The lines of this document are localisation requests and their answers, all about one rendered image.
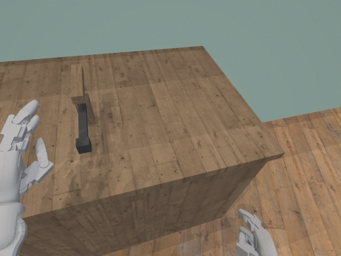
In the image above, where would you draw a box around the left robot forearm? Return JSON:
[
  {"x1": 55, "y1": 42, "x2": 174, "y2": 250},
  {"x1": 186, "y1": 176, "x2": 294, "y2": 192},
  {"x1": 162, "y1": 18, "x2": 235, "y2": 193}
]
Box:
[{"x1": 0, "y1": 202, "x2": 27, "y2": 256}]

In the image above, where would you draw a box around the tap lever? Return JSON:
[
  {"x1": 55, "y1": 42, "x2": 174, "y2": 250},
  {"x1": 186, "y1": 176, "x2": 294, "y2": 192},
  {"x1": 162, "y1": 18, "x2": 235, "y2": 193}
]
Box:
[{"x1": 76, "y1": 103, "x2": 92, "y2": 154}]

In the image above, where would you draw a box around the counter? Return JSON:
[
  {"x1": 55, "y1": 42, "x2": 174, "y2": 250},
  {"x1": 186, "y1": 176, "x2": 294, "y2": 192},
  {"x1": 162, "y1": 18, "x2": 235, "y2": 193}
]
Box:
[{"x1": 0, "y1": 46, "x2": 285, "y2": 256}]

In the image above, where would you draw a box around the robot left hand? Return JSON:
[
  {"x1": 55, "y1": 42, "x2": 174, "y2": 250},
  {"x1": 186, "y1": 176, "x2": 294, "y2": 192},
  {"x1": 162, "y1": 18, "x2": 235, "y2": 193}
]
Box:
[{"x1": 0, "y1": 100, "x2": 53, "y2": 203}]

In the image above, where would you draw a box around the robot right hand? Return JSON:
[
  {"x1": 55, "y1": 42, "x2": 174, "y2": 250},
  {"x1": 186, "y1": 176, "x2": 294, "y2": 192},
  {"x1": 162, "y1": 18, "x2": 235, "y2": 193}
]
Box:
[{"x1": 236, "y1": 209, "x2": 278, "y2": 256}]

